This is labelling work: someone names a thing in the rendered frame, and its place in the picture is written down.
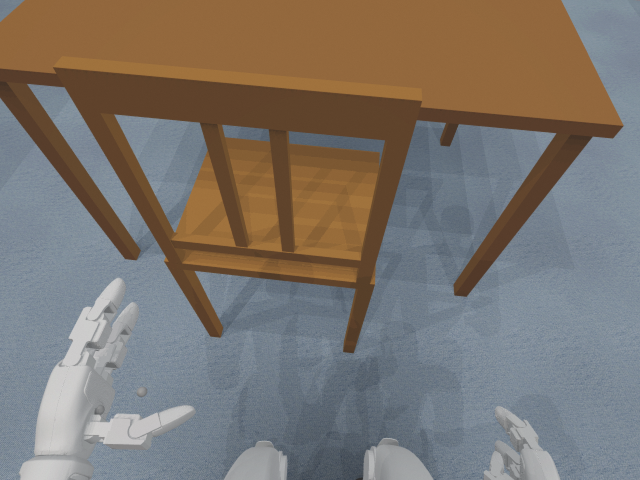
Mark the left robot thigh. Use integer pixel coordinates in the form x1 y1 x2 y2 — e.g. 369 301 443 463
224 447 287 480

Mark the left robot forearm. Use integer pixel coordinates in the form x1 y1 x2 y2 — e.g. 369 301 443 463
19 455 94 480

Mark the robot right shin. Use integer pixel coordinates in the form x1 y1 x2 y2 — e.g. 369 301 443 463
376 438 399 449

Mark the chair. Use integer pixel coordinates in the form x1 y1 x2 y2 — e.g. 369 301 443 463
53 56 422 353

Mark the left robot hand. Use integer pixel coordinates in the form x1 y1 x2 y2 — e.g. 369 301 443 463
34 278 196 460

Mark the right robot hand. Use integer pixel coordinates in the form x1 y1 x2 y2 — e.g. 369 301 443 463
484 406 560 480

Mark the table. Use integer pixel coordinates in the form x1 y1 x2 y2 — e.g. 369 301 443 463
0 0 624 297

